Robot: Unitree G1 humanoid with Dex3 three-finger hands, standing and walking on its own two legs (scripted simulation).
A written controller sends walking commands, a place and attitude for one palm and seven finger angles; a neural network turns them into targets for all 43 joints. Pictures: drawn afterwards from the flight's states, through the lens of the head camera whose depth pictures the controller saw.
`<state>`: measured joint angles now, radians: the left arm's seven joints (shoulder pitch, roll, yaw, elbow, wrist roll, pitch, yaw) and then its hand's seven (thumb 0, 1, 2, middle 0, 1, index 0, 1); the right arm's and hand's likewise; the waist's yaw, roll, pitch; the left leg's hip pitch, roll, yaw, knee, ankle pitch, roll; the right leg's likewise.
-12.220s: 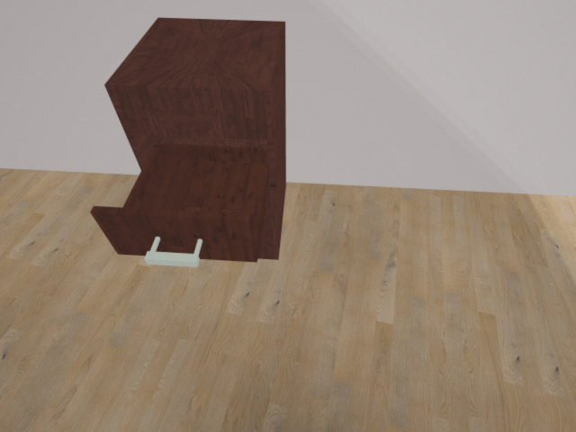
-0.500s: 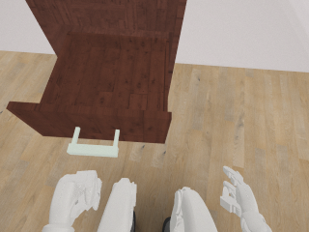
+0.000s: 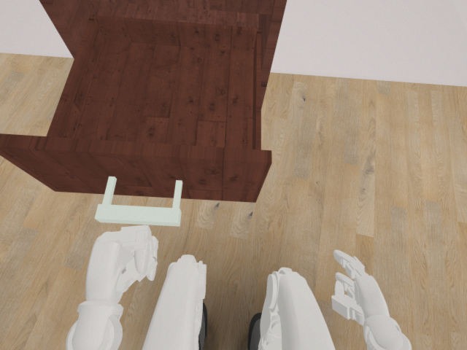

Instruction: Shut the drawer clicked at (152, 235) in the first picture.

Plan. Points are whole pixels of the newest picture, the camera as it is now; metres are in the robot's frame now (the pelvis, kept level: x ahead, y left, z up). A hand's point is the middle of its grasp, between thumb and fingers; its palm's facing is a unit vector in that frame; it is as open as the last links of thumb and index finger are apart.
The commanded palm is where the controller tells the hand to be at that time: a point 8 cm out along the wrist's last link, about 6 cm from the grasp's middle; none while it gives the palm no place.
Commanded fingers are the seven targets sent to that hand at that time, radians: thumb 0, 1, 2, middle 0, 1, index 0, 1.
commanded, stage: bring the fist close to the handle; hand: left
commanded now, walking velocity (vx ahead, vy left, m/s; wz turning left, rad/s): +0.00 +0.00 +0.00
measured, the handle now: (142, 200) +0.34 +0.18 -0.01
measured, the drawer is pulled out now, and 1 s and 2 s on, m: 0.30 0.27 0.14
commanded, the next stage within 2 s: push the drawer shut in 0.42 s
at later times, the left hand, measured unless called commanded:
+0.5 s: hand (157, 261) +0.25 +0.14 -0.01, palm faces +0.00 -1.00 +0.01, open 3.3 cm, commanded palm +0.23 +0.18 -0.01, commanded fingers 0.00 0.90 0.90 -1.40 -1.60 -1.40 -1.60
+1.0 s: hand (164, 232) +0.29 +0.14 -0.01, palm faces -0.01 -1.00 -0.03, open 3.1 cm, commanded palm +0.29 +0.19 -0.01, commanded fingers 0.00 0.90 0.90 -1.40 -1.60 -1.40 -1.60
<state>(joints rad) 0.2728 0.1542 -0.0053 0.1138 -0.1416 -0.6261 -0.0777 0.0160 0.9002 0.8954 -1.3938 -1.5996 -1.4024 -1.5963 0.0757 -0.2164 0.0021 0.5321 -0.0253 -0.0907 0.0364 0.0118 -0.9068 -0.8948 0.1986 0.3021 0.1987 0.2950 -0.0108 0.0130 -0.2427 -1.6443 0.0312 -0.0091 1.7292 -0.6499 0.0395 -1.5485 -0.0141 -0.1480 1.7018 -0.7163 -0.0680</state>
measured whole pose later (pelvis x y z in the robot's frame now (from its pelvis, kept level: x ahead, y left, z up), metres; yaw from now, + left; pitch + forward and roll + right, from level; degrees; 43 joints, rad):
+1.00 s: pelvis -0.01 -0.01 -0.01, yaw +0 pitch +33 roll -4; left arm 0.06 0.19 0.01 0.22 -0.13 -0.58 -0.05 -0.01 0.83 0.91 -1.40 -1.60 -1.40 -1.60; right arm 0.10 -0.24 0.02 0.54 -0.02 -0.03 0.02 0.01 -0.91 -0.89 0.20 0.30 0.20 0.29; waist -0.02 0.02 -0.23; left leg -1.68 0.03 -0.02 1.75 -0.64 0.03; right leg -1.59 -0.01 -0.16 1.72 -0.71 -0.08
